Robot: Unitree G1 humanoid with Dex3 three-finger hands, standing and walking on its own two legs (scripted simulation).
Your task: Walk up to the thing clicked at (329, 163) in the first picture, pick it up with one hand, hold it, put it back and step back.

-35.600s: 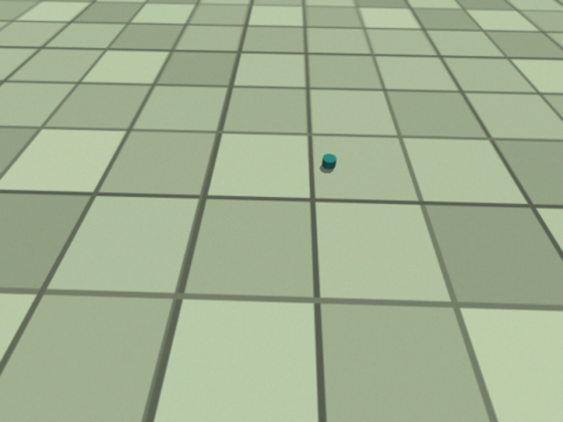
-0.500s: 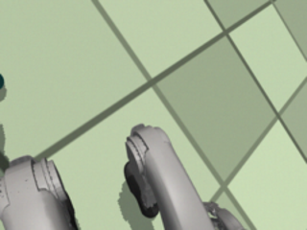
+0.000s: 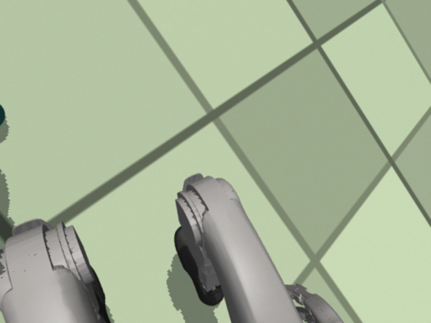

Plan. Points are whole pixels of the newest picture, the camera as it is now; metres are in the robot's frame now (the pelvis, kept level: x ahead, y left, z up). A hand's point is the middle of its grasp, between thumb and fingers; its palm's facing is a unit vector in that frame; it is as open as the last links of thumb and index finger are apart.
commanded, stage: rise first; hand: left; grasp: from above
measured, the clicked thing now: out of the picture +0.54 +0.30 -0.30
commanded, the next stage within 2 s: none
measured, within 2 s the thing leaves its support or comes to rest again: neither
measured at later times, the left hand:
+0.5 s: hand out of the picture +0.50 +0.32 -0.18, palm faces -0.42 -0.11 -0.90, open 13.6 cm
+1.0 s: hand out of the picture +0.50 +0.32 -0.18, palm faces -0.42 -0.11 -0.90, open 13.5 cm
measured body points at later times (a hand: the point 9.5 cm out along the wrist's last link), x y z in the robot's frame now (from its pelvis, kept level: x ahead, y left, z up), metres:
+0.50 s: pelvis +0.00 +0.00 +0.00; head +0.26 +0.10 +0.35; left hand +0.52 +0.32 -0.13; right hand +0.04 -0.25 -0.08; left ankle +0.07 +0.14 -0.29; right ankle +0.10 -0.12 -0.29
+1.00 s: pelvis +0.00 +0.00 +0.00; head +0.26 +0.10 +0.35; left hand +0.52 +0.32 -0.13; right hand +0.04 -0.26 -0.08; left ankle +0.07 +0.14 -0.29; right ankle +0.10 -0.12 -0.29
